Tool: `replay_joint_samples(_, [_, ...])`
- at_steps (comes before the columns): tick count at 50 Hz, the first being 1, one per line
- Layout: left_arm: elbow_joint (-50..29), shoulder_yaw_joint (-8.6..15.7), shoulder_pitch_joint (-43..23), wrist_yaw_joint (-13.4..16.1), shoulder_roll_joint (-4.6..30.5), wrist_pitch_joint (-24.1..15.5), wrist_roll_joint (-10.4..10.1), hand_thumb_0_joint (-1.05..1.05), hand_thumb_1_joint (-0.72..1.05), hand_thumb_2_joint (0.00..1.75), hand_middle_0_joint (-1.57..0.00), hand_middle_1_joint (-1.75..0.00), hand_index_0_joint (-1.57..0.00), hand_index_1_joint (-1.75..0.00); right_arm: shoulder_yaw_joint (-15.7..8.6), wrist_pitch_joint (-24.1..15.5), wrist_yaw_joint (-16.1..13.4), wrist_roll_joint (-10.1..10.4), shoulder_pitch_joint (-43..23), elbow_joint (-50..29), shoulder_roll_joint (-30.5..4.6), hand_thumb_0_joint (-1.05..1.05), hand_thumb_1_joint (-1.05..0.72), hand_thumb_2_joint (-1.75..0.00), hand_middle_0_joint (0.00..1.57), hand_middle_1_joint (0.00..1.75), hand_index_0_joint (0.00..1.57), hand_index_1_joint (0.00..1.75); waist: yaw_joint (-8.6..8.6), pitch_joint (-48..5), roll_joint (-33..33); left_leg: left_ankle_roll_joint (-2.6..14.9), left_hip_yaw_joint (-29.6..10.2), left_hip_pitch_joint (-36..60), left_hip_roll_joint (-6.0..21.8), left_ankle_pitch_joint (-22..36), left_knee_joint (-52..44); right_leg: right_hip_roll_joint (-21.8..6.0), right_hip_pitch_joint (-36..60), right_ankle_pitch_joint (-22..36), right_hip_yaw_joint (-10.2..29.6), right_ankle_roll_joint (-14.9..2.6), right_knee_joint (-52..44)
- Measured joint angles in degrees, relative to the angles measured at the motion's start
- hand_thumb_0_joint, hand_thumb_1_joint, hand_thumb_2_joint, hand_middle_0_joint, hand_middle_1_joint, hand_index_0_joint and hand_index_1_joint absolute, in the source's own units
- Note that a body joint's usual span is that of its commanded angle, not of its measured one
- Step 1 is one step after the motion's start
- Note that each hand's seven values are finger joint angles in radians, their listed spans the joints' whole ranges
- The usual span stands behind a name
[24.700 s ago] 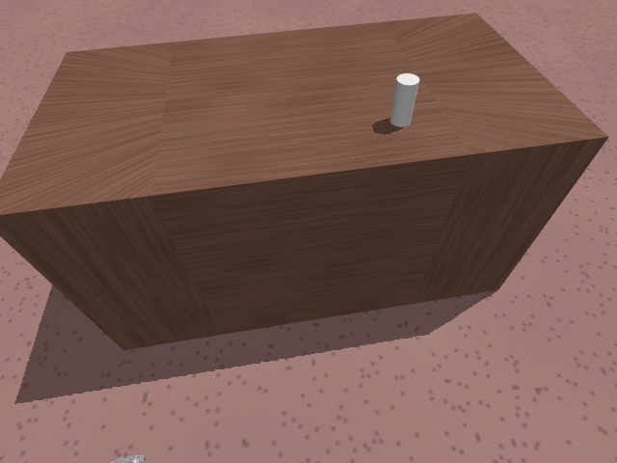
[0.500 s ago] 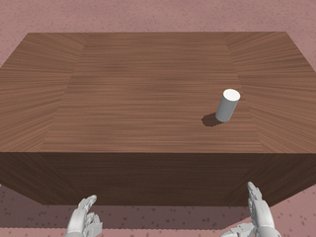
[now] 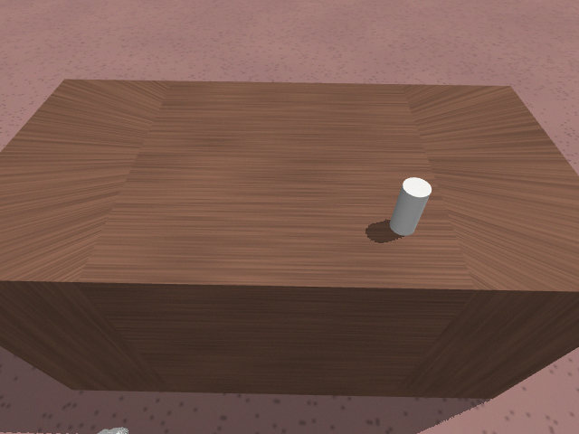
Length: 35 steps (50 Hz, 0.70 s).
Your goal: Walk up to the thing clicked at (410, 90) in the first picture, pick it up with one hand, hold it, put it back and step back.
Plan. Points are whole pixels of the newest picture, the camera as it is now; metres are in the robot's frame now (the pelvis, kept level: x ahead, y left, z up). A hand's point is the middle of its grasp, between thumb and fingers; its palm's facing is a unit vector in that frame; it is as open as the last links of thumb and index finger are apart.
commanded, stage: home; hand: right
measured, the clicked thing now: (409, 207) +0.50 -0.19 -0.02
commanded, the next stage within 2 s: stand in 1.56 s
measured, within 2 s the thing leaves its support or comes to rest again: neither
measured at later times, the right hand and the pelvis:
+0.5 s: hand out of the picture +0.03 -0.26 -0.15, palm faces -0.06 +0.93 -0.35, open 17.4 cm; pelvis -0.02 +0.00 +0.01, yaw +0 degrees
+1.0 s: hand out of the picture +0.05 -0.26 -0.15, palm faces -0.05 +0.93 -0.35, open 17.3 cm; pelvis -0.01 +0.00 +0.01, yaw +0 degrees
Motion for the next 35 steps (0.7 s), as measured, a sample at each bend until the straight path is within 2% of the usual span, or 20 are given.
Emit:
replay_joint_samples(11, [6.45,-0.99,-0.61,-0.30,-0.05,-0.14,-0.42,0.01,0.91,0.90,-0.20,-0.30,-0.20,-0.30,0.98,0.46,0.50,0.22,-0.27,6.44,0.41,-0.01,0.54,-0.05,0.06,0.05,0.05,0.05,-0.10,0.59,0.29,-0.14,0.07,1.83,0.06,3.16,-4.18,0.17,1.80,3.11,-0.02,-0.16,-4.11])
replay_joint_samples(35, [8.87,-0.78,-2.04,-0.14,-0.63,-0.58,-0.73,0.01,0.91,0.90,-0.20,-0.30,-0.20,-0.30,1.29,0.14,0.58,0.66,-2.68,7.04,1.00,0.00,0.52,-0.07,0.06,0.05,0.06,0.06,0.34,0.80,0.67,-0.15,0.19,2.35,0.13,4.48,-6.06,0.30,2.41,4.65,0.09,-0.14,-6.31])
